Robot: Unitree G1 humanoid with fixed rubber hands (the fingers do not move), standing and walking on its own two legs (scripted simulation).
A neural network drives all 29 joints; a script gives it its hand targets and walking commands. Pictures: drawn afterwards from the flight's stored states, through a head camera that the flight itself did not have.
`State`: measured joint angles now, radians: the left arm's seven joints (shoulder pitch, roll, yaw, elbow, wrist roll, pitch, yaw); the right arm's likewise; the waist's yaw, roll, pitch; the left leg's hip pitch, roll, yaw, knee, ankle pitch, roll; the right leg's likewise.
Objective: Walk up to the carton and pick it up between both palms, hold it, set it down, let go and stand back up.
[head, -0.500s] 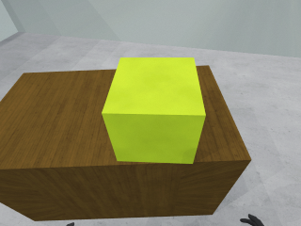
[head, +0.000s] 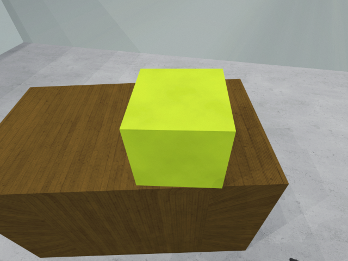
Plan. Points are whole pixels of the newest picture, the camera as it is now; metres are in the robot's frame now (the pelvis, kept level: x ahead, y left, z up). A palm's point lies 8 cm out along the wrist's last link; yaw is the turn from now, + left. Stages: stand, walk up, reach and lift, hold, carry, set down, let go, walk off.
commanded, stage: stand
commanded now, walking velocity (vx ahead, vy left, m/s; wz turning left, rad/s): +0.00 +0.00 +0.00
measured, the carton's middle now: (179, 126) +0.50 +0.01 +0.01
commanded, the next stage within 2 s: none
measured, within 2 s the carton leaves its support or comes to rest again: neither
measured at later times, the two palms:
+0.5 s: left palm out of the picture +0.05 +0.27 -0.11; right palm out of the picture +0.06 -0.27 -0.11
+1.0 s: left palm out of the picture +0.05 +0.28 -0.12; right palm out of the picture +0.05 -0.27 -0.12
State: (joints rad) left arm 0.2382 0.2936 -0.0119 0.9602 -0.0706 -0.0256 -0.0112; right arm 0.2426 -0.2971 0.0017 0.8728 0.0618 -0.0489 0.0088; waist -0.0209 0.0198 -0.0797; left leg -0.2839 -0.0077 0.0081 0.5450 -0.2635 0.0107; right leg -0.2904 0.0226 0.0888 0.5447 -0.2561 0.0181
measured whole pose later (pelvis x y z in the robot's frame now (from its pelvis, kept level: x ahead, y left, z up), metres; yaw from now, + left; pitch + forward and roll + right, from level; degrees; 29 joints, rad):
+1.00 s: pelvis -0.01 +0.00 +0.00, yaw +0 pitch -1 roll +0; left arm 0.21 0.30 -0.01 1.03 -0.07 -0.02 -0.01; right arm 0.24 -0.30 0.00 0.93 0.06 -0.04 0.01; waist -0.02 0.02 -0.02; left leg -0.28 -0.01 0.01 0.55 -0.24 0.01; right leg -0.29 0.02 0.09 0.54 -0.23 0.02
